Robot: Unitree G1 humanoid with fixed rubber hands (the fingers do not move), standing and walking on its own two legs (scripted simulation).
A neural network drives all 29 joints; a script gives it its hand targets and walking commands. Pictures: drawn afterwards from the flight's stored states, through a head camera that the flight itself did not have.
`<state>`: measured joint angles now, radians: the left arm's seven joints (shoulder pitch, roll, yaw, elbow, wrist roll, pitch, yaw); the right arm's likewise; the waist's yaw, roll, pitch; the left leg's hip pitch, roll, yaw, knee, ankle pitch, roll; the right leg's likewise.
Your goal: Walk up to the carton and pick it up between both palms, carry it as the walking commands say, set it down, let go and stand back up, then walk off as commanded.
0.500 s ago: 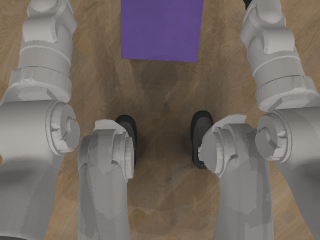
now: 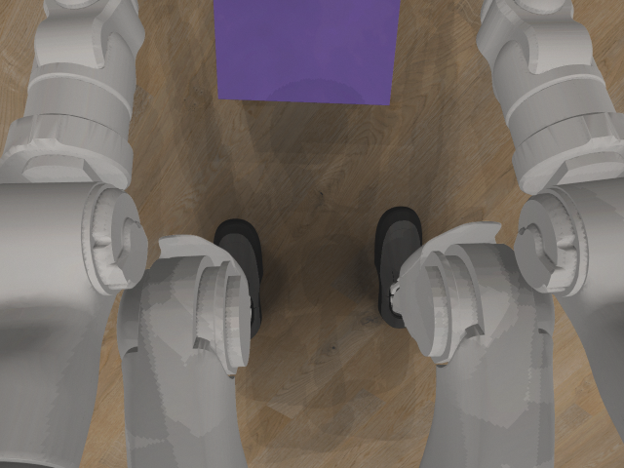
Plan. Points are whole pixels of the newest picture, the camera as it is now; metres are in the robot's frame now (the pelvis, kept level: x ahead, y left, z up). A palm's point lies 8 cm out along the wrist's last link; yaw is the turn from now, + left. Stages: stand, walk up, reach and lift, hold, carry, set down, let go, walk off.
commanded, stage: reach and lift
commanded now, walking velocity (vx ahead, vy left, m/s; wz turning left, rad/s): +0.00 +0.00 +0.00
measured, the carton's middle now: out of the picture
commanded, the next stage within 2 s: none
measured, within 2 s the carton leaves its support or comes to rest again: leaves its support in 1.22 s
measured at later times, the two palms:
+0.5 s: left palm out of the picture +0.55 +0.14 -0.22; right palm out of the picture +0.54 -0.14 -0.20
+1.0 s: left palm out of the picture +0.55 +0.13 -0.21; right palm out of the picture +0.55 -0.14 -0.20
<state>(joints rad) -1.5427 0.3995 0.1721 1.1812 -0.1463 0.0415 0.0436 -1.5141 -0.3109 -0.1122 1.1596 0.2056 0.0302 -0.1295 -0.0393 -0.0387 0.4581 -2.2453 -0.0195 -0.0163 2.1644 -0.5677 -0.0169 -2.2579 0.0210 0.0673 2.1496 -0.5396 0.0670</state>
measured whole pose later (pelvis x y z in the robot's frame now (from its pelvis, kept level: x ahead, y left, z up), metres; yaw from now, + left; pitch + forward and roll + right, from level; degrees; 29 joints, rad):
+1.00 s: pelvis +0.00 +0.00 +0.00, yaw +0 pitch +37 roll +0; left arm -1.57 0.32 0.16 1.19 0.01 0.13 0.01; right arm -1.58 -0.21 -0.32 1.14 0.00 0.12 -0.07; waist -0.04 -0.04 0.45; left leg -2.25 -0.02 -0.02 2.18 -0.57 -0.02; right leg -2.26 0.02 0.07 2.17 -0.54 0.06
